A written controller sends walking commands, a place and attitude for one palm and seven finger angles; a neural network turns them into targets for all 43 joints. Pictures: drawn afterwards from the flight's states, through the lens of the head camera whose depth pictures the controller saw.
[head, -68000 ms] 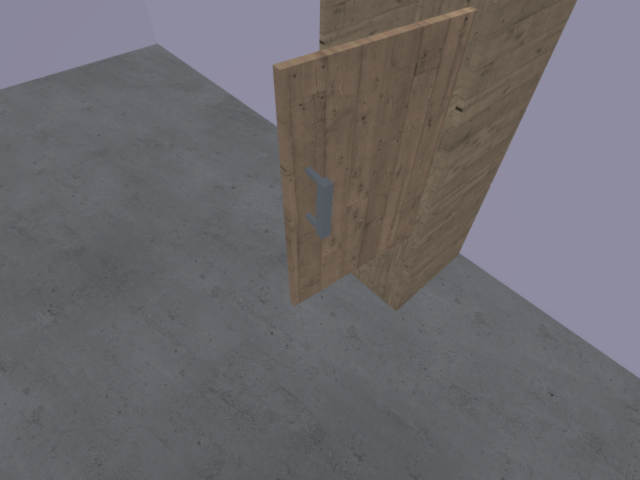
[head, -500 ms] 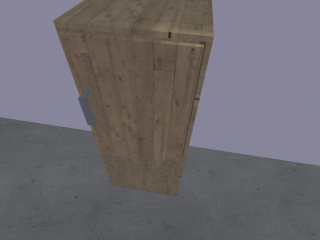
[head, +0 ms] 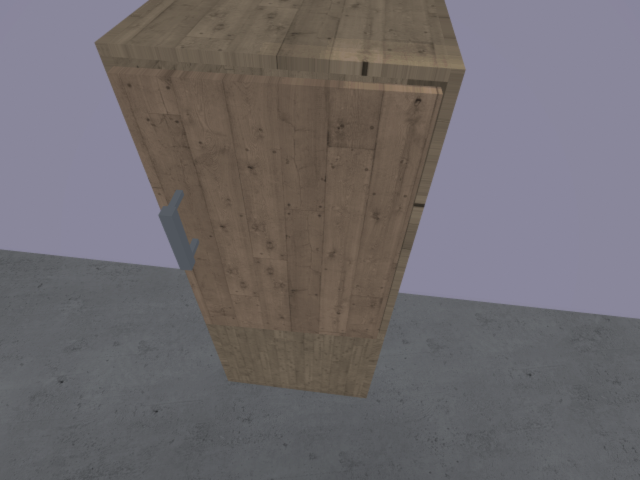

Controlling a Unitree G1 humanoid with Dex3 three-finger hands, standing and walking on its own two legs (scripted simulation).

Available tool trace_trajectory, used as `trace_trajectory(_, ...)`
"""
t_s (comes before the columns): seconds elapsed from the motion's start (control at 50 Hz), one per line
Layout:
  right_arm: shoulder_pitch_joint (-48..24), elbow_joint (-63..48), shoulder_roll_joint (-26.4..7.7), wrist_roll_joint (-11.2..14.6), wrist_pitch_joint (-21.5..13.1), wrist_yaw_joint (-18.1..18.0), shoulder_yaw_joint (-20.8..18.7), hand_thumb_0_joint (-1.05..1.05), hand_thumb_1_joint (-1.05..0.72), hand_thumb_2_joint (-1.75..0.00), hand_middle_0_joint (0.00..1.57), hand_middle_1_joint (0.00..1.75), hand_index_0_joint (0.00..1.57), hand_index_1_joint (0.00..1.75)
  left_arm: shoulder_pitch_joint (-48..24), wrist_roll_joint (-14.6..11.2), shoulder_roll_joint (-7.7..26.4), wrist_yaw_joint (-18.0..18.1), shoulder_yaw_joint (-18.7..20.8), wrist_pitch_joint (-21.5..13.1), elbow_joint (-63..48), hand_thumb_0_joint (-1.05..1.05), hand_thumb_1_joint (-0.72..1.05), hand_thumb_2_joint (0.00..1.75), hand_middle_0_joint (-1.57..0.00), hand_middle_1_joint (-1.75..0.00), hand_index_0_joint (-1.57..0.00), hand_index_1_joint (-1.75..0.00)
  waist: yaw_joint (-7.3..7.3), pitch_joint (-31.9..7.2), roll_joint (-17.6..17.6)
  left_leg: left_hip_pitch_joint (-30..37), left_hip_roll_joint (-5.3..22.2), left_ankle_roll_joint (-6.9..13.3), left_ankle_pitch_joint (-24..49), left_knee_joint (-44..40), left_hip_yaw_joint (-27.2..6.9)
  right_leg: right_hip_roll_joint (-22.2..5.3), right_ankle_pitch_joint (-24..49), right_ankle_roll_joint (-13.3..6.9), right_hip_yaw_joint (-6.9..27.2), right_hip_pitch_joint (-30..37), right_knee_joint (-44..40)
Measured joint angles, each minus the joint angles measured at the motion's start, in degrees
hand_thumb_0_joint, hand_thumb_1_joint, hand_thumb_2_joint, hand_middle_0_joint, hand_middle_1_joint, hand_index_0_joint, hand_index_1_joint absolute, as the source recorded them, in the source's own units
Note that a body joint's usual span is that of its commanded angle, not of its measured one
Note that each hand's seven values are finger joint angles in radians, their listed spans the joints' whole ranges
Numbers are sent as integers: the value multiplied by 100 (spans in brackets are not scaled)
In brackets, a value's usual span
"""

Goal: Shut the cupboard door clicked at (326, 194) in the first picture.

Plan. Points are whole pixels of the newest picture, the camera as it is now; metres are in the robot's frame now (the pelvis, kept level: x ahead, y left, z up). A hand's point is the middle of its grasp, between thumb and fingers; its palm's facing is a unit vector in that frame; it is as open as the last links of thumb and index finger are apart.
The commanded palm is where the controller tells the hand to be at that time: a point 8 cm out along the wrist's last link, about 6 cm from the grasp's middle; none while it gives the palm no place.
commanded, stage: come to a stop and stand still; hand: left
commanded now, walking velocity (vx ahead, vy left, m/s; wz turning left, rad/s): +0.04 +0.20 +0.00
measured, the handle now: (182, 231) +0.46 +0.25 +0.02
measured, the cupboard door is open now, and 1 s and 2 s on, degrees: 2 2 2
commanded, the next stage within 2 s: look again from close up in 1.02 s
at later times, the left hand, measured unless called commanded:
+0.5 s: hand out of the picture +0.04 +0.20 -0.17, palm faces +0.01 -0.98 -0.22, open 7.3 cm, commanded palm none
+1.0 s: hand out of the picture -0.05 +0.18 -0.16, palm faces +0.01 -0.99 -0.15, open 7.4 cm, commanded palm none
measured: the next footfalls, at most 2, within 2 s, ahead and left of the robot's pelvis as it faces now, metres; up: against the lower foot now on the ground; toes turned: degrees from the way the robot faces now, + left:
right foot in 0.28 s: +0.07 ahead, -0.08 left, +0.00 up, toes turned +4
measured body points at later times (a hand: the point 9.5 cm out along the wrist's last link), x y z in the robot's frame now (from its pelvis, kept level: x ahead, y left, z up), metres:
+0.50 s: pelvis +0.00 +0.02 +0.01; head -0.01 +0.02 +0.46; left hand +0.04 +0.25 -0.15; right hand +0.01 -0.21 -0.15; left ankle -0.04 +0.06 -0.72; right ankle +0.02 -0.09 -0.72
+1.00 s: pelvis -0.02 +0.03 +0.01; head -0.01 +0.03 +0.46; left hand -0.05 +0.23 -0.15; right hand -0.05 -0.18 -0.15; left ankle -0.04 +0.06 -0.72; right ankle +0.02 -0.09 -0.72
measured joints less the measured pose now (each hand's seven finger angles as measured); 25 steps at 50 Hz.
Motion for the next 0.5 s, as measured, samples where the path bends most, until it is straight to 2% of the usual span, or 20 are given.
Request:
trace_trajectory(0.06,-153,-131,-18,-11,-17,-30,-24,1,-91,-90,20,30,20,30,-90,-11,33,42,31,128,-58,0,91,90,-20,-30,-20,-30,33,83,-34,87,-78,95,-16,-50,109,-70,-249,-238,-59,-222,541)
trace_trajectory(0.14,-302,-269,-88,-51,25,-58,-43,1,-91,-90,20,30,20,30,-250,-12,6,84,64,254,-109,0,91,90,-20,-30,-20,-30,10,212,81,287,-82,192,83,-305,226,-6,-790,-363,-562,-586,1464)
trace_trajectory(0.2,-336,-263,-106,-66,7,-70,-39,1,-91,-90,20,30,20,30,-356,-1,-36,66,51,243,-197,0,91,90,-20,-30,-19,-30,-9,254,129,383,-109,196,170,-493,242,95,-593,-403,-866,-548,1204)
trace_trajectory(0.26,-302,-150,-79,-37,-42,-95,-19,1,-91,-90,20,30,20,30,-412,-2,-91,47,-9,141,-259,0,91,90,-20,-30,-19,-30,2,246,107,419,-169,167,187,-528,213,222,72,-467,-939,-195,254)
trace_trajectory(0.3,-295,-42,-80,11,-41,-97,-10,1,-91,-90,20,30,20,30,-415,-8,-164,44,-67,31,-236,0,91,90,-20,-30,-19,-30,19,225,151,327,-134,90,93,-308,162,290,331,-525,-910,-53,-54)
trace_trajectory(0.34,-321,52,-60,30,15,-101,-12,1,-91,-90,20,30,20,30,-368,-37,-192,61,-84,-53,-182,0,92,90,-20,-30,-20,-30,-29,170,195,216,-53,-172,-2,-119,22,334,275,-531,-988,-22,-106)
trace_trajectory(0.38,-356,109,-36,15,58,-95,-6,1,-92,-90,20,30,20,30,-307,-17,-141,81,-113,-112,-119,-1,93,90,-20,-30,-20,-30,-67,126,157,141,51,-348,55,-147,-59,364,292,-525,-1022,-30,-174)
trace_trajectory(0.4,-365,81,-35,14,57,-74,-1,1,-92,-90,20,30,20,30,-259,-16,-110,111,-133,-137,-98,-1,94,90,-21,-30,-20,-30,-84,120,111,127,49,-318,94,-148,-34,364,308,-509,-1002,-57,-162)
trace_trajectory(0.46,-295,-54,-79,8,-41,-66,6,1,-92,-90,20,30,20,30,-163,-69,-50,91,-221,-108,40,-1,93,90,-21,-30,-20,-30,-125,65,71,219,-20,19,188,-307,14,325,384,-476,-945,-59,-136)
trace_trajectory(0.5,-228,-111,-119,1,-82,-108,55,1,-92,-90,19,30,20,30,-153,-93,-40,67,-277,-52,122,0,93,90,-21,-30,-20,-30,-121,32,102,256,-68,110,253,-367,0,292,379,-435,-931,15,-236)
